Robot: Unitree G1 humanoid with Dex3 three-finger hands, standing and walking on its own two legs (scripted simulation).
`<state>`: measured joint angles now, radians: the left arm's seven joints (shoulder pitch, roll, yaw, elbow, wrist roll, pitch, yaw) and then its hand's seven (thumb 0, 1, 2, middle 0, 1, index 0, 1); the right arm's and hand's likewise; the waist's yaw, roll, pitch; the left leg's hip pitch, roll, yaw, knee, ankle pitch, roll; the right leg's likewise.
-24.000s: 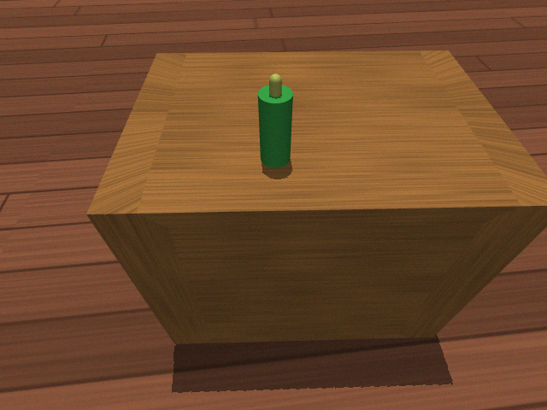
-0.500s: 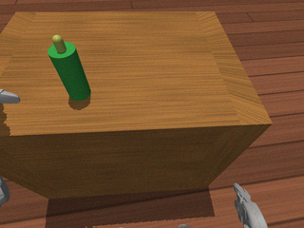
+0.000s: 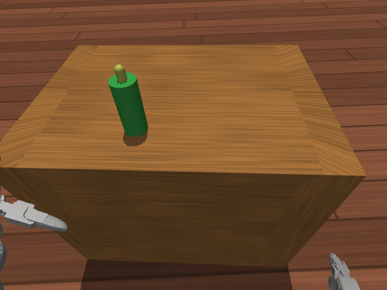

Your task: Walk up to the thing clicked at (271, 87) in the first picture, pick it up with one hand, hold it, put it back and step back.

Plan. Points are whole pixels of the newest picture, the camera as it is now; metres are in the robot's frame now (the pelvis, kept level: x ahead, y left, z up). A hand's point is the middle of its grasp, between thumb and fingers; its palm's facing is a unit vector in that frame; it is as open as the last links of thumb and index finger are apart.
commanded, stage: sink last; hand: left
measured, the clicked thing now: (128, 100) +0.53 +0.21 +0.10
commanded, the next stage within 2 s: home in 0.44 s
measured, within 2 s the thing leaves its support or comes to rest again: neither
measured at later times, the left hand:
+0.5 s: hand (30, 222) +0.18 +0.24 +0.17, palm faces +0.41 -0.80 -0.44, open 17.5 cm
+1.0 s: hand (97, 272) +0.16 +0.20 -0.01, palm faces +0.19 -0.95 -0.27, open 17.4 cm
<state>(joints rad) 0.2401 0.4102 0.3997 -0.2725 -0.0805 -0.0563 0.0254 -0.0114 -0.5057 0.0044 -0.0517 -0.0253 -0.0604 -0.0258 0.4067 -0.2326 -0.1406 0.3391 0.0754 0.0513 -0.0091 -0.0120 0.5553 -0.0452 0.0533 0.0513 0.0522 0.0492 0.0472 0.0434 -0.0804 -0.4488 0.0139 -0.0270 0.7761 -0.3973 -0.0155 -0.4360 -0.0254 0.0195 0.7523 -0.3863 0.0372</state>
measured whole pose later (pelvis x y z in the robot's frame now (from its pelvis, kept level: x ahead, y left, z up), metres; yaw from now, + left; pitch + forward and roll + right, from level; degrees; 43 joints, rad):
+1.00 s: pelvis -0.01 -0.01 -0.01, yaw +1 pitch +5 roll +0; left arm 0.54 0.21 0.12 -0.04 -0.03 -0.15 0.01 -0.01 -0.54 0.06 -0.06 -0.06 -0.06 -0.06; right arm 0.39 -0.19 -0.05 0.31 0.03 -0.09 -0.05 0.00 -0.45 -0.65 0.16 0.23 0.16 0.23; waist 0.02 0.00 -0.05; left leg -0.50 0.00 -0.04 0.82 -0.40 -0.02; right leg -0.49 -0.03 0.01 0.82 -0.41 0.03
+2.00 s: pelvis +0.01 -0.02 -0.02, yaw +1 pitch +8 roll -1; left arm 0.46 0.19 0.00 0.04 -0.01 0.18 0.13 -0.01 -0.56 0.04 -0.05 -0.05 -0.06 -0.05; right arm 0.27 -0.21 0.00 0.50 0.02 -0.09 -0.13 0.01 -0.89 -0.90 0.20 0.30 0.20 0.30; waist -0.02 0.03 -0.10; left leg -0.61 0.04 -0.07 0.95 -0.48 -0.04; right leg -0.59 0.00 -0.02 0.92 -0.48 0.01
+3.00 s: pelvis +0.00 -0.01 -0.03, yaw +1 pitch +8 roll -2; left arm 0.47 0.19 0.00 -0.03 -0.01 0.26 0.14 -0.01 -0.56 0.04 -0.05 -0.05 -0.06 -0.05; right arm 0.28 -0.20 0.01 0.51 0.01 -0.13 -0.17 0.01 -0.89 -0.90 0.20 0.30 0.20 0.30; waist -0.02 0.04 -0.11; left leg -0.64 0.03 -0.07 0.98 -0.49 -0.03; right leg -0.60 0.00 -0.02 0.93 -0.47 0.02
